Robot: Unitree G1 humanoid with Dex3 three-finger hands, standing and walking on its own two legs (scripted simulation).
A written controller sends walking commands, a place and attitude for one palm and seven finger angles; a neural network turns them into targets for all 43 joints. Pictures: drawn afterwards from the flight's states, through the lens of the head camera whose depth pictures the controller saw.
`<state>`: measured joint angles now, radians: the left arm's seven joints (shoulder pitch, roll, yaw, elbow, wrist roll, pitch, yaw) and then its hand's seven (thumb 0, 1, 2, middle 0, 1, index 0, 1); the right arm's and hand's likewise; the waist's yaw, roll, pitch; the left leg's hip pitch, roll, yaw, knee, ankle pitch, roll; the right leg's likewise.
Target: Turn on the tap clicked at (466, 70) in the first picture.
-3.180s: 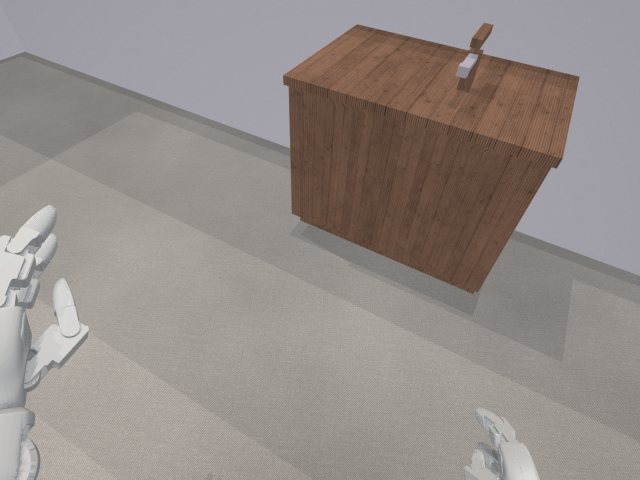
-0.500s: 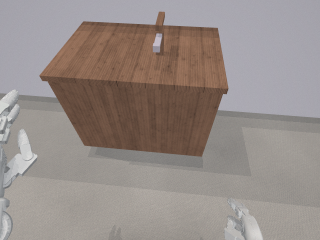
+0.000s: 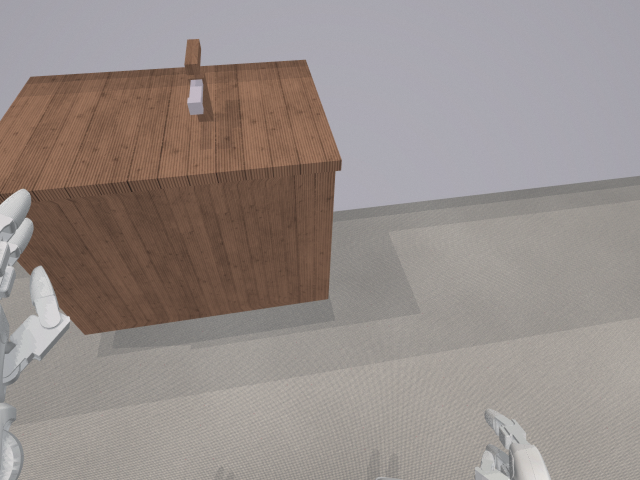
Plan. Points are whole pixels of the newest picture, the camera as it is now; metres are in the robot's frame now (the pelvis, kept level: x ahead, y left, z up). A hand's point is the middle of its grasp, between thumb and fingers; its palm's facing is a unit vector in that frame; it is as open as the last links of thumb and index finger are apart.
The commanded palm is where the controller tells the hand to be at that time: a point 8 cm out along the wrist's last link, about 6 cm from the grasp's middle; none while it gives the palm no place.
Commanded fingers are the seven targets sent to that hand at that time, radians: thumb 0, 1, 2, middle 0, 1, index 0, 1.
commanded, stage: turn to face it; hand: left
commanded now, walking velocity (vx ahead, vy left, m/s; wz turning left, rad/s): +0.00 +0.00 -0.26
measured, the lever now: (195, 105) +0.82 +0.33 +0.04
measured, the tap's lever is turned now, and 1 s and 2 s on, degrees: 0 0 0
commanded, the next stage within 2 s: take the last steps up to it in 0.02 s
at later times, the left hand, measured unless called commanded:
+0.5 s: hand (115, 336) +0.20 +0.20 +0.17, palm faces +0.36 -0.83 -0.42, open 7.4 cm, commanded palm +0.15 +0.24 +0.18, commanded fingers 0.00 0.90 0.90 -0.20 -0.30 -0.20 -0.30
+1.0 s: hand (148, 257) +0.29 +0.20 +0.17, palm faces +0.34 -0.84 -0.43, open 7.4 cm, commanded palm +0.24 +0.25 +0.18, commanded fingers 0.00 0.90 0.90 -0.20 -0.30 -0.20 -0.30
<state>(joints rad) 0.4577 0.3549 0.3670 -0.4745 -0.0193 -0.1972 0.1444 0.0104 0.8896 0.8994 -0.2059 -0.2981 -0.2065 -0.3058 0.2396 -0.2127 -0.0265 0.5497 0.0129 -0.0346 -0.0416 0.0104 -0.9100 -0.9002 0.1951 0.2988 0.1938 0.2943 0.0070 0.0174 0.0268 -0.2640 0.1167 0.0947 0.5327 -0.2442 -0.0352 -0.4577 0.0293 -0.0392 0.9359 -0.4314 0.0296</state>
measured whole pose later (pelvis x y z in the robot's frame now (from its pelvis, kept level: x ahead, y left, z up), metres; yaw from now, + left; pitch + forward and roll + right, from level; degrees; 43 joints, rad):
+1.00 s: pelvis +0.06 -0.02 +0.00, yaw -4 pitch -1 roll +0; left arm 0.50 0.36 0.35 -0.53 -0.01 -0.24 0.16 0.01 0.89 0.90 -0.21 -0.30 -0.21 -0.31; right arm 0.23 -0.24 -0.03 0.59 0.00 -0.07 -0.07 0.01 -0.91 -0.90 0.20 0.30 0.20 0.30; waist 0.02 -0.01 0.06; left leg -0.32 0.08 0.13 0.52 -0.21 0.02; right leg -0.18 -0.08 -0.10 0.57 -0.37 0.02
